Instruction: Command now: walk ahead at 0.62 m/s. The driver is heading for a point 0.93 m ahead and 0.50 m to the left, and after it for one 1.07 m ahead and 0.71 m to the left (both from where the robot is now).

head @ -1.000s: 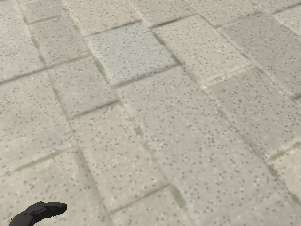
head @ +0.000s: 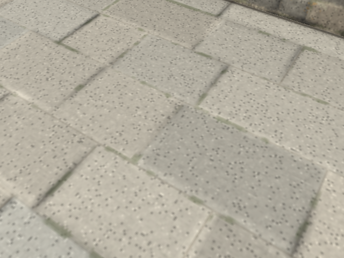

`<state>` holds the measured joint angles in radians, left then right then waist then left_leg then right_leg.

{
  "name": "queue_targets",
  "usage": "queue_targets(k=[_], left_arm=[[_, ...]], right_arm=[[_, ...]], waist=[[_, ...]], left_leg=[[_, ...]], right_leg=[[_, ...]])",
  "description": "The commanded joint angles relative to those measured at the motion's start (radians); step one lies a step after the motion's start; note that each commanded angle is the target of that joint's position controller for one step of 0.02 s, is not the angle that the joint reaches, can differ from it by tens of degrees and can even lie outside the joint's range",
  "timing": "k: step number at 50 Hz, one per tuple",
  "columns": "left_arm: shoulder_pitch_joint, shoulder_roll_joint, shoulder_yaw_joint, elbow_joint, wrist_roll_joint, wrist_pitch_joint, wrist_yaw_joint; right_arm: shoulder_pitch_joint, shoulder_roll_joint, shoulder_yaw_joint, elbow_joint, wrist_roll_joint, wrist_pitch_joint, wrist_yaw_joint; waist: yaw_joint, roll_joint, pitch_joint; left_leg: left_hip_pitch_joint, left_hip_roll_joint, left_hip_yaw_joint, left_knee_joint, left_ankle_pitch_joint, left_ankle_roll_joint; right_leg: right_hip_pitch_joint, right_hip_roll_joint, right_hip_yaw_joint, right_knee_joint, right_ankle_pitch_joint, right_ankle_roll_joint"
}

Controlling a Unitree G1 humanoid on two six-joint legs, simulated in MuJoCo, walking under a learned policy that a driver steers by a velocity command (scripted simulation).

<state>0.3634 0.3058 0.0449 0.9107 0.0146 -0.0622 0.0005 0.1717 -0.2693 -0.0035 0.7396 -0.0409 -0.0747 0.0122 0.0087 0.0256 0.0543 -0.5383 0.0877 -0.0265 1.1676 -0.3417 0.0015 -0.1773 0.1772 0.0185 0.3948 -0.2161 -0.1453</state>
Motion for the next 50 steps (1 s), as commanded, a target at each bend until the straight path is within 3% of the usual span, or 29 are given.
queue_targets(k=[1,2,3,5,7,9,10,11,12,13,14,15,16,18,19,21,22,25,28,31,32,33,34,35,36,38,40,44,50], left_arm=[[-0.053,0.093,0.013,-0.054,-0.007,-0.051,-0.008],[-0.134,0.027,-0.001,-0.086,-0.04,-0.06,0.003],[-0.12,0.051,-0.003,-0.083,-0.042,-0.063,0.016],[0.002,0.093,0.001,-0.044,-0.023,-0.06,0.041],[0.015,0.118,0.004,-0.038,-0.009,-0.043,0.058],[-0.029,0.133,0.01,-0.068,-0.001,-0.018,0.078],[-0.112,0.153,0.016,-0.1,0.009,-0.01,0.081],[-0.18,0.152,0.019,-0.128,0.015,-0.004,0.078],[0.02,0.003,-0.013,-0.156,0.046,-0.003,0.05],[0.13,0.051,-0.022,-0.172,-0.002,-0.013,0.017],[0.021,0.136,-0.007,-0.204,-0.025,-0.01,0.007],[-0.089,0.153,0.006,-0.227,-0.009,0.002,0.013],[-0.112,0.14,0.009,-0.24,0.009,0.017,0.022],[-0.104,0.107,0.008,-0.256,0.019,0.033,0.031],[-0.112,0.082,0.003,-0.261,0.021,0.028,0.038],[-0.164,0.038,-0.007,-0.279,0.015,0.021,0.049],[-0.18,0.033,-0.008,-0.282,0.006,0.023,0.051],[-0.256,0.051,-0.001,-0.294,-0.015,0.033,0.047],[-0.329,0.062,0.009,-0.309,-0.02,0.023,0.038],[-0.28,0.095,0.034,-0.284,-0.028,-0.001,0.023],[-0.258,0.114,0.043,-0.274,-0.024,-0.003,0.023],[-0.268,0.159,0.052,-0.296,-0.004,0.011,0.031],[-0.265,0.168,0.053,-0.296,0.039,0.025,0.029],[-0.298,0.119,0.052,-0.315,0.03,0.028,0.033],[-0.339,0.07,0.041,-0.33,0.018,0.035,0.04],[-0.364,0.062,0.033,-0.341,0.0,0.052,0.054],[-0.336,0.065,0.03,-0.329,0.008,0.061,0.065],[-0.257,0.092,0.046,-0.299,0.014,0.07,0.07],[-0.285,0.141,0.076,-0.282,0.003,0.066,0.045]], right_arm=[[0.083,-0.058,-0.008,-0.028,0.006,0.023,0.017],[-0.026,-0.051,-0.009,-0.049,0.077,-0.019,0.007],[-0.068,-0.039,-0.002,-0.061,0.079,-0.041,0.012],[-0.155,-0.022,-0.002,-0.088,0.059,-0.065,0.032],[-0.124,-0.074,-0.026,-0.099,0.057,-0.061,0.052],[0.044,-0.146,-0.065,-0.065,0.052,-0.046,0.064],[0.211,-0.189,-0.086,-0.027,0.054,-0.038,0.062],[0.385,-0.206,-0.091,0.024,0.053,-0.028,0.047],[0.299,-0.241,-0.071,-0.019,0.002,-0.029,0.035],[0.188,-0.25,-0.085,-0.099,-0.025,-0.016,0.02],[0.065,-0.222,-0.094,-0.171,-0.005,0.008,0.002],[-0.004,-0.175,-0.078,-0.186,0.024,0.027,-0.009],[-0.022,-0.17,-0.071,-0.196,0.034,0.033,-0.013],[-0.03,-0.182,-0.078,-0.198,0.035,0.036,-0.012],[-0.023,-0.175,-0.078,-0.194,0.037,0.038,-0.015],[0.015,-0.199,-0.092,-0.177,0.047,0.053,-0.033],[0.027,-0.214,-0.101,-0.173,0.055,0.067,-0.043],[0.02,-0.219,-0.113,-0.189,0.077,0.107,-0.066],[0.035,-0.202,-0.12,-0.2,0.068,0.126,-0.071],[0.016,-0.176,-0.123,-0.22,0.068,0.127,-0.066],[0.052,-0.13,-0.111,-0.218,0.072,0.127,-0.059],[0.145,-0.069,-0.094,-0.201,0.059,0.128,-0.055],[0.149,-0.146,-0.111,-0.246,0.065,0.117,-0.043],[0.132,-0.235,-0.133,-0.226,0.063,0.111,-0.037],[0.128,-0.259,-0.143,-0.201,0.07,0.119,-0.038],[0.152,-0.217,-0.135,-0.178,0.061,0.14,-0.045],[0.12,-0.174,-0.118,-0.202,0.067,0.139,-0.043],[0.035,-0.146,-0.105,-0.245,0.069,0.129,-0.04],[0.009,-0.118,-0.097,-0.251,0.062,0.135,-0.019]], waist=[[-0.067,-0.022,0.024],[-0.034,0.006,0.013],[-0.016,0.015,-0.003],[0.048,-0.02,-0.04],[0.022,-0.076,-0.083],[-0.068,-0.124,-0.166],[-0.171,-0.129,-0.198],[-0.266,0.026,-0.207],[-0.08,0.308,-0.303],[-0.068,0.211,-0.528],[-0.071,0.065,-0.432],[-0.036,-0.11,-0.242],[-0.002,-0.163,-0.176],[0.036,-0.098,-0.097],[0.037,-0.084,-0.103],[0.025,-0.049,-0.178],[0.02,-0.016,-0.229],[-0.005,0.064,-0.245],[-0.034,0.138,-0.184],[-0.005,0.173,-0.166],[-0.016,0.094,-0.198],[-0.063,-0.092,-0.255],[-0.089,-0.284,-0.254],[-0.071,-0.244,-0.205],[-0.062,-0.175,-0.159],[-0.059,-0.114,-0.112],[-0.042,-0.127,-0.093],[0.016,-0.166,-0.123],[0.01,-0.182,-0.14]], left_leg=[[0.033,-0.005,0.055,-0.207,0.101,0.001],[0.021,-0.003,0.031,-0.293,0.203,-0.002],[0.054,-0.033,0.057,-0.437,0.349,0.004],[0.129,-0.102,0.1,-0.604,0.652,0.013],[0.213,-0.166,0.121,-0.648,0.716,0.022],[0.395,-0.233,0.146,-0.591,0.604,0.029],[0.548,-0.203,0.099,-0.591,0.582,0.056],[0.644,-0.082,-0.031,-0.707,0.723,0.117],[0.892,0.151,-0.441,-0.57,1.211,0.284],[0.963,0.291,-0.758,-0.716,0.894,0.428],[0.79,0.25,-0.754,-0.799,0.461,0.419],[0.544,0.164,-0.662,-0.863,0.252,0.367],[0.386,0.127,-0.627,-0.901,0.205,0.343],[0.181,0.024,-0.511,-0.912,0.335,0.311],[0.135,-0.023,-0.438,-0.88,0.473,0.291],[0.147,-0.061,-0.387,-0.821,0.698,0.261],[0.184,-0.064,-0.393,-0.8,0.698,0.24],[0.234,-0.084,-0.442,-0.796,0.4,0.17],[0.247,-0.097,-0.516,-0.801,0.203,0.145],[0.256,-0.119,-0.57,-0.724,0.164,0.109],[0.193,-0.175,-0.514,-0.603,-0.076,0.073],[0.063,-0.272,-0.341,-0.35,-0.307,0.027],[-0.077,-0.281,-0.23,-0.159,-0.339,-0.013],[-0.116,-0.197,-0.187,-0.034,-0.246,-0.056],[-0.132,-0.164,-0.166,0.017,-0.158,-0.072],[-0.14,-0.145,-0.111,0.148,-0.065,-0.095],[-0.154,-0.108,-0.038,0.154,-0.017,-0.109],[-0.197,-0.028,-0.009,0.02,0.008,-0.138],[-0.021,0.014,0.043,-0.22,0.015,-0.095]], right_leg=[[-0.075,-0.26,0.099,-0.181,0.895,-0.086],[-0.097,-0.258,0.073,-0.174,0.783,-0.059],[-0.093,-0.225,0.023,-0.176,0.737,-0.025],[-0.043,-0.222,0.0,-0.166,0.705,0.026],[0.004,-0.209,-0.028,-0.054,0.743,0.094],[-0.002,-0.212,-0.038,0.183,0.926,0.162],[-0.092,-0.215,-0.042,0.413,0.94,0.197],[-0.188,-0.108,-0.087,0.879,0.406,0.24],[-0.509,0.001,0.015,1.232,-0.483,0.275],[-0.575,-0.035,0.205,1.362,-0.392,0.266],[-0.602,-0.086,0.203,1.299,-0.286,0.211],[-0.602,-0.11,0.163,1.193,-0.231,0.185],[-0.566,-0.124,0.152,1.112,-0.207,0.181],[-0.463,-0.144,0.152,0.907,-0.202,0.195],[-0.417,-0.14,0.134,0.792,-0.183,0.207],[-0.349,-0.101,0.108,0.594,-0.116,0.238],[-0.326,-0.091,0.119,0.539,-0.062,0.249],[-0.316,-0.076,0.155,0.401,0.034,0.254],[-0.275,-0.069,0.178,0.252,0.036,0.243],[-0.114,-0.107,0.184,0.006,0.114,0.207],[0.025,-0.219,0.228,-0.081,0.2,0.155],[0.18,-0.445,0.406,-0.033,0.345,0.046],[0.134,-0.575,0.59,-0.075,0.357,-0.085],[0.093,-0.561,0.56,-0.093,0.265,-0.109],[0.06,-0.48,0.422,-0.079,0.16,-0.068],[-0.004,-0.399,0.279,-0.076,0.148,-0.028],[-0.018,-0.374,0.182,-0.096,0.21,-0.039],[0.115,-0.425,0.123,-0.107,0.253,-0.085],[0.077,-0.481,-0.009,-0.111,0.241,-0.078]])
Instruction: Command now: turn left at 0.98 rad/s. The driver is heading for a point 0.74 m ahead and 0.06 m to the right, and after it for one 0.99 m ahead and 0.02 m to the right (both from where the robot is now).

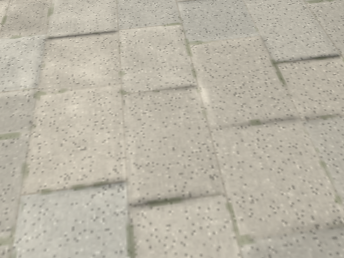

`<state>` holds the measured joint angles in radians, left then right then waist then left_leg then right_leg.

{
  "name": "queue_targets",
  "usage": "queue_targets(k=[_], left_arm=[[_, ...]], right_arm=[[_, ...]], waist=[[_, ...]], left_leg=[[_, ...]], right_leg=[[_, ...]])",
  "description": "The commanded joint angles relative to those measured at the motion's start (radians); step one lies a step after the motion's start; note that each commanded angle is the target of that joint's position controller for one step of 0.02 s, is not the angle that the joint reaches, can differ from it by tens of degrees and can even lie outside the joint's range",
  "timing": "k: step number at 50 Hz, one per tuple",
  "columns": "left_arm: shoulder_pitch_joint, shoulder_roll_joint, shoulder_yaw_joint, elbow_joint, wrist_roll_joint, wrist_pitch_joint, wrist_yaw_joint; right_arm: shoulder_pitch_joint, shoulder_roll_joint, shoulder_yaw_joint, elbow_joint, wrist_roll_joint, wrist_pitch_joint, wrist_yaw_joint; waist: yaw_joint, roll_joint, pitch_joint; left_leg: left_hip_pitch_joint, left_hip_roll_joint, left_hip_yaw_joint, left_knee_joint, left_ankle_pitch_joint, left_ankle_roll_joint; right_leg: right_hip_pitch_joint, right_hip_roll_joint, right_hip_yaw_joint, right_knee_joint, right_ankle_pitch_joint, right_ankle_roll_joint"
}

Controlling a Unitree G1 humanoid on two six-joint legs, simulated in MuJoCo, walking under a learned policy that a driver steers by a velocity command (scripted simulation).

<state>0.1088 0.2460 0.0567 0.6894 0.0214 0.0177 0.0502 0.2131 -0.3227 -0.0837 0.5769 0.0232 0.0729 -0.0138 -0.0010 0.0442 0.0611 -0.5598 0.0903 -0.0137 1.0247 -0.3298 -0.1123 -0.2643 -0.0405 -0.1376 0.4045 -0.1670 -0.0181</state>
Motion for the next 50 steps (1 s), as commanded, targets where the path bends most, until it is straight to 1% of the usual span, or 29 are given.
queue_targets(k=[1,4,6,7,8,9,10,11,12,13,15,17,20,24,30,32,33,34,35,36,37,38,39,40,41,42,44,46,50], left_arm=[[-0.035,0.207,0.069,-0.058,-0.008,-0.016,-0.01],[-0.025,0.223,0.083,-0.044,-0.031,-0.026,-0.03],[-0.024,0.21,0.085,-0.031,-0.05,-0.029,-0.037],[0.031,0.169,0.078,-0.005,-0.05,-0.027,-0.043],[0.047,0.123,0.064,-0.028,-0.013,-0.025,-0.051],[-0.023,0.117,0.055,-0.086,0.008,-0.029,-0.041],[-0.089,0.169,0.066,-0.08,-0.01,-0.025,-0.032],[-0.08,0.166,0.065,-0.067,-0.031,-0.02,-0.026],[-0.038,0.157,0.063,-0.033,-0.026,-0.012,-0.017],[0.003,0.154,0.061,-0.011,-0.017,-0.005,-0.017],[0.082,0.127,0.051,0.036,-0.026,0.002,-0.03],[0.06,0.11,0.036,0.03,-0.042,0.007,-0.038],[0.006,0.157,0.041,-0.023,-0.045,0.015,-0.044],[0.02,0.142,0.042,-0.052,-0.047,0.032,-0.05],[0.046,0.113,0.045,-0.093,-0.054,0.041,-0.077],[0.104,0.106,0.049,-0.083,-0.066,0.045,-0.086],[0.192,0.125,0.064,-0.044,-0.072,0.042,-0.083],[0.362,0.192,0.095,0.019,-0.077,0.033,-0.07],[0.464,0.349,0.13,0.019,-0.065,0.001,-0.061],[0.442,0.306,0.108,-0.022,-0.043,-0.046,-0.075],[0.367,0.253,0.087,-0.033,-0.034,-0.073,-0.071],[0.318,0.215,0.071,-0.047,-0.044,-0.085,-0.065],[0.277,0.194,0.06,-0.058,-0.054,-0.084,-0.057],[0.259,0.18,0.051,-0.066,-0.053,-0.081,-0.047],[0.265,0.177,0.048,-0.073,-0.048,-0.079,-0.037],[0.272,0.241,0.066,-0.036,0.009,-0.064,-0.052],[0.315,0.223,0.062,-0.014,-0.004,-0.06,-0.067],[0.35,0.204,0.057,-0.003,-0.011,-0.062,-0.073],[0.382,0.224,0.061,0.018,-0.013,-0.071,-0.058]], right_arm=[[-0.033,-0.066,-0.019,-0.087,-0.001,-0.009,0.012],[-0.037,-0.076,-0.03,-0.087,0.002,0.01,0.028],[0.016,-0.078,-0.044,-0.065,0.004,0.019,0.033],[0.088,-0.118,-0.065,-0.036,0.001,0.017,0.022],[0.143,-0.252,-0.099,-0.04,0.0,0.007,0.003],[0.071,-0.285,-0.089,-0.084,-0.046,-0.023,0.004],[0.064,-0.206,-0.07,-0.081,-0.059,-0.046,0.013],[0.025,-0.163,-0.05,-0.062,-0.053,-0.061,0.009],[-0.032,-0.107,-0.032,-0.057,-0.034,-0.065,0.003],[-0.077,-0.066,-0.012,-0.05,-0.024,-0.068,-0.002],[-0.103,0.007,0.023,-0.02,-0.045,-0.08,-0.008],[-0.121,-0.01,0.019,-0.006,-0.063,-0.087,-0.012],[-0.086,-0.112,-0.016,0.021,-0.057,-0.068,-0.024],[-0.088,-0.098,-0.022,0.037,-0.045,-0.056,-0.026],[-0.128,-0.111,-0.043,0.043,-0.022,-0.055,-0.022],[-0.106,-0.127,-0.054,0.057,0.005,-0.062,-0.011],[-0.114,-0.105,-0.051,0.065,0.011,-0.071,-0.005],[-0.16,-0.044,-0.034,0.056,-0.005,-0.081,0.003],[-0.267,0.032,-0.01,-0.02,-0.028,-0.099,0.009],[-0.362,-0.006,-0.011,-0.062,-0.003,-0.142,0.02],[-0.383,-0.058,-0.023,-0.065,0.029,-0.176,0.036],[-0.328,-0.081,-0.029,-0.039,0.018,-0.198,0.044],[-0.29,-0.088,-0.033,-0.013,-0.008,-0.211,0.042],[-0.272,-0.095,-0.039,0.001,-0.024,-0.217,0.041],[-0.269,-0.09,-0.039,0.01,-0.024,-0.217,0.044],[-0.206,-0.033,0.0,0.054,-0.132,-0.145,0.067],[-0.209,-0.02,0.008,0.044,-0.1,-0.094,0.072],[-0.273,-0.029,0.015,0.02,-0.069,-0.085,0.071],[-0.388,-0.045,0.024,-0.02,-0.058,-0.103,0.072]], waist=[[0.016,-0.203,-0.146],[0.006,-0.208,-0.151],[-0.034,-0.179,-0.165],[-0.051,-0.087,-0.164],[-0.037,0.235,-0.139],[-0.037,0.315,-0.204],[-0.094,0.175,-0.238],[-0.059,0.137,-0.201],[-0.027,0.085,-0.198],[-0.002,0.099,-0.197],[0.031,0.1,-0.211],[0.012,0.093,-0.163],[-0.032,0.107,-0.107],[-0.039,0.071,-0.066],[-0.015,0.078,-0.119],[0.012,0.068,-0.168],[0.052,0.033,-0.177],[0.121,-0.102,-0.175],[0.153,-0.385,-0.112],[0.187,-0.269,-0.121],[0.149,-0.216,-0.043],[0.095,-0.162,-0.025],[0.059,-0.117,-0.01],[0.038,-0.106,-0.005],[0.034,-0.107,-0.004],[0.033,-0.118,0.005],[0.04,-0.13,0.016],[0.069,-0.149,0.034],[0.121,-0.178,0.047]], left_leg=[[0.041,0.008,0.046,-0.125,-0.002,0.032],[0.135,-0.008,0.082,-0.28,-0.019,0.079],[0.275,-0.047,0.109,-0.475,0.08,0.131],[0.419,-0.064,0.053,-0.582,0.191,0.176],[0.62,0.17,-0.294,-0.629,0.645,0.283],[0.59,0.322,-0.508,-0.626,0.742,0.471],[0.562,0.296,-0.402,-0.655,0.661,0.463],[0.518,0.244,-0.303,-0.652,0.593,0.401],[0.502,0.193,-0.23,-0.641,0.544,0.345],[0.462,0.17,-0.168,-0.639,0.584,0.325],[0.401,0.129,-0.06,-0.653,0.601,0.306],[0.38,0.118,-0.004,-0.667,0.522,0.291],[0.421,0.202,-0.059,-0.687,0.459,0.344],[0.462,0.268,-0.082,-0.689,0.447,0.369],[0.506,0.27,0.033,-0.596,0.612,0.311],[0.448,0.269,0.069,-0.602,0.201,0.263],[0.333,0.229,0.109,-0.55,-0.089,0.226],[0.119,0.142,0.188,-0.314,-0.221,0.171],[-0.307,-0.055,0.214,0.127,-0.334,0.078],[-0.49,-0.115,-0.054,0.237,-0.294,0.099],[-0.538,-0.066,-0.091,0.246,-0.206,0.128],[-0.501,-0.047,-0.094,0.203,-0.111,0.141],[-0.439,-0.028,-0.091,0.119,-0.022,0.138],[-0.361,-0.023,-0.083,0.035,0.056,0.127],[-0.307,-0.038,-0.069,-0.022,0.116,0.108],[-0.209,-0.055,0.012,-0.027,0.165,0.077],[-0.163,-0.067,0.042,-0.079,0.18,0.039],[-0.156,-0.067,0.036,-0.18,0.215,0.014],[-0.1,-0.066,0.033,-0.397,0.267,0.029]], right_leg=[[0.153,-0.269,0.124,-0.115,0.197,-0.197],[0.169,-0.302,0.081,-0.064,0.221,-0.161],[0.134,-0.287,0.018,0.047,0.174,-0.089],[0.027,-0.23,-0.038,0.188,0.08,-0.021],[-0.307,-0.102,-0.117,0.518,-0.359,0.082],[-0.5,0.002,0.051,0.743,-0.517,0.119],[-0.492,-0.014,0.132,0.835,-0.461,0.099],[-0.482,-0.031,0.148,0.821,-0.375,0.074],[-0.458,-0.048,0.157,0.785,-0.305,0.07],[-0.399,-0.045,0.145,0.775,-0.238,0.079],[-0.251,-0.044,0.148,0.711,-0.148,0.093],[-0.195,-0.038,0.157,0.546,-0.113,0.096],[-0.247,-0.033,0.132,0.51,-0.192,0.097],[-0.317,-0.063,0.126,0.525,-0.266,0.092],[-0.204,-0.033,0.044,0.358,-0.244,0.045],[-0.055,-0.001,-0.001,0.242,-0.187,-0.01],[0.097,0.032,-0.009,0.183,-0.18,-0.051],[0.316,0.002,0.114,0.097,-0.286,-0.128],[0.474,-0.255,0.704,-0.079,-0.516,-0.318],[0.488,-0.34,1.01,-0.262,-0.763,-0.419],[0.46,-0.344,0.954,-0.282,-0.747,-0.384],[0.42,-0.306,0.859,-0.257,-0.643,-0.342],[0.362,-0.262,0.751,-0.238,-0.512,-0.304],[0.306,-0.215,0.663,-0.24,-0.428,-0.275],[0.274,-0.181,0.615,-0.246,-0.371,-0.261],[0.171,-0.081,0.503,-0.263,-0.267,-0.214],[0.106,-0.043,0.467,-0.259,-0.21,-0.218],[0.093,-0.046,0.492,-0.266,-0.204,-0.226],[0.165,-0.087,0.533,-0.263,-0.137,-0.222]])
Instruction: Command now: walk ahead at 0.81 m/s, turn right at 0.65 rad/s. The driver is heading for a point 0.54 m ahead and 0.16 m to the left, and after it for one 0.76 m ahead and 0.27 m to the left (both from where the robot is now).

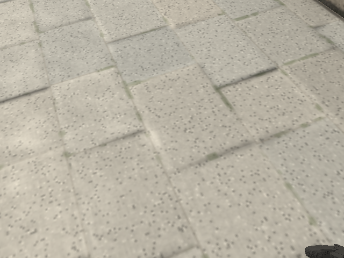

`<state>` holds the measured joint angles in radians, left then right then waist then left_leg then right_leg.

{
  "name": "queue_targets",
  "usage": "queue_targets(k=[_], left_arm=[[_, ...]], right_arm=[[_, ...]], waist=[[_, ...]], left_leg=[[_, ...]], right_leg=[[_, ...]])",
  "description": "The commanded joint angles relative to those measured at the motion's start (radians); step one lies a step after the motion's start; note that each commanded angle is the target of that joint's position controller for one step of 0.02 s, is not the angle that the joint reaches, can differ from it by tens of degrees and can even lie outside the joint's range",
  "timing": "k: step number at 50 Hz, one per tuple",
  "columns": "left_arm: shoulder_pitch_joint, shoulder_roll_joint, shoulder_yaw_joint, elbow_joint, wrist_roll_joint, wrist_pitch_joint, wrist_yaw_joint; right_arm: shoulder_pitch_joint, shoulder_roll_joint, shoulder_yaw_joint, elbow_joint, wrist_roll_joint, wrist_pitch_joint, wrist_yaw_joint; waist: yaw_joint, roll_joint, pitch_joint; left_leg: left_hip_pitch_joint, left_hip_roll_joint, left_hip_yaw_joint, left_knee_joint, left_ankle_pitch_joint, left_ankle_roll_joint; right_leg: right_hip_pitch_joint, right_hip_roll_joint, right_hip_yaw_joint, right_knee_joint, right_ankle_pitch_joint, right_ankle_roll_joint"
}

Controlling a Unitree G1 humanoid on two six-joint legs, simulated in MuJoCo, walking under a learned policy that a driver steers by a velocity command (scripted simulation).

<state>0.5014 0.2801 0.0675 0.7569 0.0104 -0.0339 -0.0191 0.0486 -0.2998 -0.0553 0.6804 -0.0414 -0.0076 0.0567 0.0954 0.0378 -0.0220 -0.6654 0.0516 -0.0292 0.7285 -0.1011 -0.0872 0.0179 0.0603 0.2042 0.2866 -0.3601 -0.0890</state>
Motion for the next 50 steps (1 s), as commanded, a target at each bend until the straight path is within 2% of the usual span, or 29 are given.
queue_targets(k=[1,4,5,6,7,8,9,10,11,14,18,21,24,25,26,27,28,29,30,32,35,40,43,45,46,47,48,49,50], left_arm=[[-0.014,0.183,0.045,-0.038,-0.005,-0.027,0.016],[-0.046,0.208,0.041,-0.013,0.002,-0.045,0.019],[-0.055,0.215,0.043,-0.001,0.012,-0.041,0.018],[-0.086,0.199,0.037,-0.005,0.023,-0.041,0.02],[-0.073,0.095,0.01,-0.064,-0.004,-0.052,0.013],[-0.073,0.066,-0.007,-0.072,0.009,-0.069,-0.001],[-0.147,0.098,-0.007,-0.076,0.023,-0.069,0.001],[-0.225,0.125,-0.011,-0.078,0.035,-0.076,-0.004],[-0.271,0.121,-0.014,-0.097,0.044,-0.078,-0.006],[-0.321,0.082,-0.04,-0.142,0.072,-0.052,-0.016],[-0.52,0.065,-0.075,-0.228,0.045,-0.047,-0.038],[-0.552,0.069,-0.075,-0.23,0.025,-0.052,-0.036],[-0.4,0.119,-0.045,-0.179,0.039,-0.065,0.005],[-0.291,0.149,-0.031,-0.159,0.046,-0.076,0.023],[-0.136,0.215,0.008,-0.164,-0.02,-0.086,0.048],[-0.104,0.263,0.01,-0.152,0.005,-0.075,0.045],[-0.145,0.21,0.013,-0.163,0.001,-0.062,0.044],[-0.216,0.138,0.0,-0.172,0.004,-0.051,0.051],[-0.274,0.105,-0.006,-0.163,0.008,-0.047,0.049],[-0.353,0.066,-0.009,-0.149,0.01,-0.043,0.043],[-0.456,0.08,0.007,-0.12,-0.006,-0.055,0.046],[-0.499,0.16,0.038,-0.086,-0.044,-0.044,0.052],[-0.491,0.206,0.057,-0.08,-0.07,-0.031,0.044],[-0.469,0.192,0.055,-0.08,-0.075,-0.015,0.035],[-0.372,0.115,0.032,-0.079,-0.032,-0.014,0.024],[-0.254,0.087,0.013,-0.102,0.001,-0.017,0.016],[-0.329,0.197,0.027,-0.096,-0.022,-0.017,0.01],[-0.403,0.211,0.03,-0.116,-0.043,-0.014,0.012],[-0.414,0.19,0.026,-0.106,-0.027,-0.005,0.026]], right_arm=[[-0.206,-0.068,-0.004,-0.12,0.005,-0.027,0.002],[-0.036,-0.113,-0.024,-0.078,0.004,-0.036,-0.018],[0.153,-0.141,-0.04,-0.022,0.007,-0.037,-0.037],[0.394,-0.183,-0.055,0.036,0.003,-0.041,-0.055],[0.549,-0.31,-0.084,0.064,-0.016,-0.044,-0.061],[0.466,-0.271,-0.07,0.082,0.0,-0.047,-0.038],[0.323,-0.195,-0.058,0.059,0.006,-0.047,-0.028],[0.322,-0.154,-0.052,0.059,0.013,-0.053,-0.025],[0.326,-0.131,-0.045,0.072,0.012,-0.054,-0.029],[0.358,-0.093,-0.025,0.126,0.024,-0.07,-0.039],[0.342,-0.137,-0.044,0.109,0.028,-0.08,-0.049],[0.364,-0.177,-0.061,0.112,0.041,-0.084,-0.038],[0.427,-0.206,-0.074,0.142,0.053,-0.067,-0.044],[0.416,-0.2,-0.075,0.138,0.062,-0.07,-0.043],[0.393,-0.034,-0.025,0.08,0.094,-0.073,-0.055],[0.531,0.05,0.007,0.059,0.094,-0.066,-0.07],[0.501,-0.076,-0.015,0.034,0.098,-0.054,-0.082],[0.397,-0.121,-0.032,0.009,0.1,-0.041,-0.09],[0.352,-0.128,-0.041,0.003,0.09,-0.028,-0.093],[0.341,-0.088,-0.048,-0.02,0.083,0.004,-0.086],[0.26,-0.012,-0.028,-0.086,0.075,0.033,-0.071],[0.21,-0.049,-0.033,-0.09,0.06,0.037,-0.013],[0.214,-0.133,-0.068,-0.105,0.062,0.048,-0.001],[0.349,-0.194,-0.105,-0.078,0.061,0.042,-0.018],[0.343,-0.251,-0.118,-0.088,0.069,0.036,-0.042],[0.232,-0.344,-0.113,-0.17,0.023,0.025,-0.049],[0.233,-0.273,-0.096,-0.2,0.022,0.01,-0.033],[0.187,-0.246,-0.082,-0.194,0.036,-0.003,-0.031],[0.152,-0.203,-0.07,-0.182,0.058,-0.006,-0.036]], waist=[[0.017,-0.18,0.123],[-0.07,-0.204,0.052],[-0.163,-0.172,-0.053],[-0.284,-0.133,-0.169],[-0.3,0.203,-0.295],[-0.211,0.329,-0.229],[-0.162,0.161,-0.062],[-0.173,0.009,-0.036],[-0.153,-0.026,0.006],[-0.091,0.04,0.084],[-0.107,0.04,0.154],[-0.128,0.033,0.123],[-0.076,-0.02,-0.011],[-0.016,-0.01,-0.077],[0.061,-0.092,-0.266],[-0.012,-0.348,-0.443],[-0.014,-0.303,-0.404],[-0.011,-0.237,-0.241],[-0.037,-0.17,-0.137],[-0.101,-0.17,-0.037],[-0.135,-0.175,0.051],[-0.134,-0.112,-0.012],[-0.165,-0.107,-0.029],[-0.243,-0.045,-0.086],[-0.199,0.176,-0.084],[-0.085,0.33,-0.233],[-0.181,0.13,-0.384],[-0.168,0.064,-0.275],[-0.14,-0.023,-0.178]], left_leg=[[0.05,-0.022,0.056,-0.137,0.055,0.029],[0.279,-0.083,0.126,-0.175,-0.072,0.121],[0.475,-0.131,0.157,-0.179,-0.139,0.154],[0.767,-0.058,0.073,-0.14,-0.227,0.187],[0.977,0.173,-0.439,-0.293,-0.758,0.282],[0.962,0.25,-0.922,-0.543,-0.839,0.329],[0.856,0.244,-0.838,-0.508,-0.749,0.35],[0.761,0.211,-0.701,-0.489,-0.605,0.361],[0.662,0.173,-0.603,-0.499,-0.502,0.353],[0.503,0.082,-0.474,-0.546,-0.364,0.364],[0.301,0.028,-0.365,-0.642,-0.235,0.351],[0.284,0.033,-0.345,-0.622,0.081,0.304],[0.458,-0.031,-0.282,-0.247,0.618,0.2],[0.38,-0.083,-0.275,-0.039,0.558,0.161],[0.202,-0.111,-0.282,0.236,0.076,0.114],[0.002,-0.185,-0.178,0.55,-0.57,0.082],[-0.065,-0.085,-0.145,0.67,-0.492,0.057],[-0.111,-0.043,-0.093,0.666,-0.417,0.042],[-0.1,-0.01,-0.064,0.651,-0.366,0.027],[-0.038,0.038,-0.039,0.598,-0.312,0.026],[0.014,0.065,0.004,0.377,-0.23,0.021],[0.22,0.021,0.08,0.006,0.098,0.085],[0.317,-0.042,0.138,-0.055,0.012,0.15],[0.543,-0.114,0.151,-0.179,0.06,0.225],[0.713,-0.01,-0.039,-0.233,0.502,0.287],[0.917,0.287,-0.568,-0.229,0.709,0.555],[0.906,0.329,-0.647,-0.351,0.461,0.566],[0.809,0.303,-0.549,-0.374,0.333,0.504],[0.698,0.251,-0.455,-0.365,0.27,0.433]], right_leg=[[-0.091,-0.211,0.182,-0.152,0.13,-0.144],[-0.008,-0.238,0.088,-0.006,0.738,-0.088],[-0.011,-0.196,0.01,0.237,0.984,-0.068],[-0.193,-0.151,-0.036,0.557,0.911,-0.052],[-0.496,-0.001,-0.11,0.972,0.457,0.003],[-0.705,0.079,-0.048,1.073,-0.049,-0.008],[-0.797,-0.012,-0.062,1.126,0.031,-0.02],[-0.769,-0.056,-0.073,1.088,0.091,-0.017],[-0.741,-0.089,-0.083,1.012,0.103,-0.005],[-0.708,-0.13,-0.1,0.848,0.049,0.059],[-0.57,-0.122,-0.178,0.485,0.196,0.125],[-0.341,-0.064,-0.218,0.337,0.364,0.123],[-0.153,0.011,-0.234,0.204,0.34,0.095],[0.024,-0.055,-0.186,0.183,0.409,0.076],[0.339,-0.279,0.038,0.231,0.49,0.015],[0.525,-0.607,0.407,0.223,0.655,-0.119],[0.44,-0.572,0.461,0.177,0.602,-0.143],[0.3,-0.521,0.258,0.166,0.694,-0.117],[0.162,-0.454,0.108,0.154,0.796,-0.096],[-0.038,-0.373,-0.069,0.083,0.756,-0.066],[-0.198,-0.36,-0.22,-0.02,0.733,-0.078],[-0.145,-0.327,-0.393,0.041,0.736,-0.039],[-0.099,-0.335,-0.42,0.193,0.893,-0.009],[-0.169,-0.292,-0.442,0.491,0.845,0.038],[-0.375,-0.191,-0.435,0.76,0.154,0.1],[-0.672,-0.007,-0.315,1.142,-0.41,0.171],[-0.685,-0.03,-0.111,1.185,-0.32,0.156],[-0.71,-0.066,-0.106,1.14,-0.235,0.138],[-0.706,-0.108,-0.113,1.056,-0.177,0.135]])
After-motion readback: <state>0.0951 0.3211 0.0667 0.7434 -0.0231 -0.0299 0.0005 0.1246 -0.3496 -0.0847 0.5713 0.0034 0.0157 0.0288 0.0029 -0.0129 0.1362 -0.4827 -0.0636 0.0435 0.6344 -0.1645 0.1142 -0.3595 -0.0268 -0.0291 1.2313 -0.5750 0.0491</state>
